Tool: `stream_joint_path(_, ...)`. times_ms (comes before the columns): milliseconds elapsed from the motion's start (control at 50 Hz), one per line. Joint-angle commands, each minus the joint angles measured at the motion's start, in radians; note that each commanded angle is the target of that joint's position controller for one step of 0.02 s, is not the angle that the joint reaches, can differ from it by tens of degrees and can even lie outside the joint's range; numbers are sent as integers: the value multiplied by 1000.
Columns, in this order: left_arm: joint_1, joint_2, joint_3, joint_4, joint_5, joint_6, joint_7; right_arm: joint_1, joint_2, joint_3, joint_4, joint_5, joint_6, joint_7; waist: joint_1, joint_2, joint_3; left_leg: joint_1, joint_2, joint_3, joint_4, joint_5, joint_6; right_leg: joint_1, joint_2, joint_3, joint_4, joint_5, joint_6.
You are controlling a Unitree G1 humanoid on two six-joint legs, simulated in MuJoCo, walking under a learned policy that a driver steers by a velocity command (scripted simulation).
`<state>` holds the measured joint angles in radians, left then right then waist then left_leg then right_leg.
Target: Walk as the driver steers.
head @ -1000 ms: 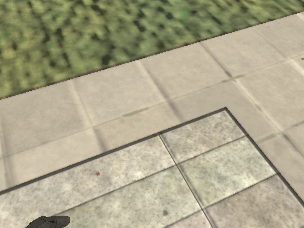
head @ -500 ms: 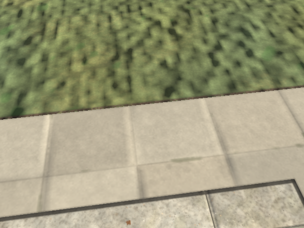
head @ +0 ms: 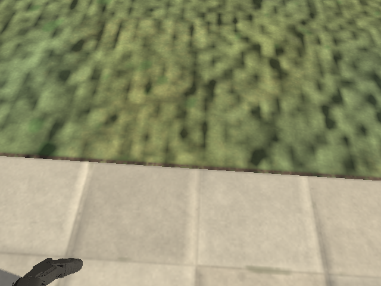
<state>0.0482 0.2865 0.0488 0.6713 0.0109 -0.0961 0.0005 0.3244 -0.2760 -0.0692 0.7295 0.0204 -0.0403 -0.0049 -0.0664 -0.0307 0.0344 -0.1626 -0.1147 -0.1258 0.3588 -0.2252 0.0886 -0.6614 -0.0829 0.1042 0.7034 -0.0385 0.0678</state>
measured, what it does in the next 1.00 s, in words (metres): walks ahead: right foot, then left foot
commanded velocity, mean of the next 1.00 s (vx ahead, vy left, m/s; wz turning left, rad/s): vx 0.18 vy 0.00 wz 0.21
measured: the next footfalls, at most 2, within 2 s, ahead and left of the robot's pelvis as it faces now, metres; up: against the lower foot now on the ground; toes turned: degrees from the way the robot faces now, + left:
right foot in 0.14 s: +0.27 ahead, -0.14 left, +0.00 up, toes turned +9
left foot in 0.54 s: +0.28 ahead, +0.11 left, +0.00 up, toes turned +8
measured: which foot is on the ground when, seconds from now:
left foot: down 0.00-0.16, up 0.18-0.52, down 0.54-1.00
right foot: up 0.00-0.12, down 0.14-1.00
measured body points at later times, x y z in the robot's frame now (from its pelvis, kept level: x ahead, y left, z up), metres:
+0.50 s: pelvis +0.21 -0.04 +0.00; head +0.24 -0.04 +0.44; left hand +0.25 +0.23 -0.13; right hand +0.43 -0.26 -0.10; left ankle +0.24 +0.11 -0.73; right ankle +0.23 -0.15 -0.75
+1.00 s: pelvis +0.25 -0.01 -0.01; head +0.26 +0.00 +0.44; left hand +0.29 +0.27 -0.15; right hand +0.44 -0.22 -0.12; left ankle +0.24 +0.10 -0.75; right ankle +0.23 -0.15 -0.75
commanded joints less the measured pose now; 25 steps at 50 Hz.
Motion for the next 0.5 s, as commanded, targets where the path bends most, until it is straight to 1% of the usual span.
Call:
stream_joint_path(20, -98, 62, 11, -80, -15, -18, -12, 17, -175, -47, -53, 7, -5, -11, -11, 120, -44, -91, 200, -171, -73, 180, 130, 172, 81, -54, -133, 115, 4)
stream_joint_path(60, -106, 90, 22, -86, -18, -26, -20, 34, -165, -45, -47, 10, 0, -14, -7, 129, -47, -24, 226, -240, -17, 130, 118, 181, 86, -26, -189, 72, -15)
stream_joint_path(100, -67, 114, 35, -80, -21, -35, -24, 20, -166, -48, -51, 6, 4, -17, 24, 158, -49, 14, 246, -297, 42, 136, 101, 231, 86, -20, -214, -10, -47)
stream_joint_path(120, 0, 123, 45, -62, -20, -40, -21, 2, -153, -45, -58, 5, 6, -16, 64, 165, -67, 7, 228, -299, 93, 164, 84, 319, 90, -36, -251, -15, -70)
stream_joint_path(140, 95, 153, 59, -44, -2, -46, -15, -10, -115, -32, -68, -2, 5, -15, 112, 150, -128, -12, 171, -247, 236, 251, 45, 466, 50, -24, -269, 18, -108)
stream_joint_path(160, 225, 211, 71, -38, 22, -47, -8, 4, -61, -11, -93, -22, 3, -16, 152, 28, -277, -122, 100, -156, 520, 96, -4, 715, -127, 141, -234, 134, -173)
stream_joint_path(180, 276, 271, 85, 1, 31, -32, -16, 179, -22, 1, -99, 5, -3, -18, 71, -323, -377, -458, -36, -59, 831, -409, -80, 985, -340, 584, -293, 162, -369)
stream_joint_path(200, 259, 172, 65, -17, -1, -27, -21, 183, -126, -15, -65, 8, 0, -23, 93, -198, -334, -545, 37, -103, 955, -398, -101, 946, -343, 643, -326, 57, -360)
stream_joint_path(220, 209, 112, 46, -32, -4, -20, -18, 68, -171, -28, -76, 3, 9, -24, 120, -99, -226, -554, 59, -88, 992, -323, -115, 832, -296, 467, -321, 141, -326)
stream_joint_path(240, 157, 84, 31, -34, 6, -11, -20, -2, -164, -28, -90, -10, 19, -29, 107, -18, -168, -518, 87, -55, 969, -277, -125, 713, -245, 329, -319, 287, -302)
stream_joint_path(260, 126, 69, 23, -24, 7, -8, -23, -38, -150, -29, -106, -21, 24, -29, 88, -17, -121, -494, 111, -47, 919, -255, -130, 619, -214, 249, -322, 423, -302)
stream_joint_path(280, 114, 55, 15, -10, 12, -8, -24, -31, -124, -25, -106, -18, 30, -24, 61, -38, -110, -434, 138, -36, 852, -245, -129, 553, -175, 176, -337, 481, -286)
stream_joint_path(300, 102, 45, 11, 6, 13, -9, -25, -14, -89, -17, -98, -13, 35, -22, 45, -65, -105, -388, 139, -12, 766, -232, -134, 512, -141, 117, -355, 511, -276)
stream_joint_path(320, 93, 52, 12, 19, 12, -7, -25, -9, -60, -8, -95, -11, 39, -23, 36, -85, -111, -352, 137, 14, 680, -214, -142, 491, -126, 79, -367, 550, -281)
stream_joint_path(360, 75, 93, 21, 39, 7, 3, -18, -29, -38, 4, -98, -20, 44, -23, 32, -94, -146, -266, 143, 47, 528, -147, -154, 467, -128, 36, -373, 609, -296)
stream_joint_path(380, 70, 111, 26, 47, 2, 10, -15, -41, -36, 8, -97, -22, 45, -22, 35, -94, -167, -217, 144, 60, 462, -91, -153, 459, -127, 19, -376, 606, -296)
stream_joint_path(420, 81, 126, 28, 64, -8, 22, -12, -73, -51, 7, -97, -19, 51, -19, 52, -94, -182, -160, 139, 73, 368, -6, -149, 465, -130, 6, -379, 531, -292)
stream_joint_path(460, 91, 126, 24, 81, -14, 31, -12, -110, -66, 3, -104, -19, 57, -17, 63, -88, -166, -116, 136, 79, 283, 38, -134, 460, -132, 12, -375, 395, -283)
stream_joint_path(500, 76, 115, 15, 92, -22, 39, -13, -120, -66, -1, -103, -27, 58, -15, 45, -77, -137, -28, 122, 98, 132, 126, -102, 424, -110, 12, -351, 201, -250)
